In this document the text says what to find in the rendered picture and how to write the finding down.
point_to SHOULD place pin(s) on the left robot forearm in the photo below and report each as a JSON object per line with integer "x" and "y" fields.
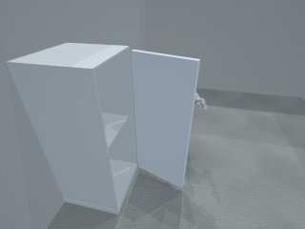
{"x": 197, "y": 97}

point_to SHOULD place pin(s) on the left robot hand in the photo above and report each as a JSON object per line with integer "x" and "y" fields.
{"x": 202, "y": 102}

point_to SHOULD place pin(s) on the fridge door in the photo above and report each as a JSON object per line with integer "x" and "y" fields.
{"x": 164, "y": 89}

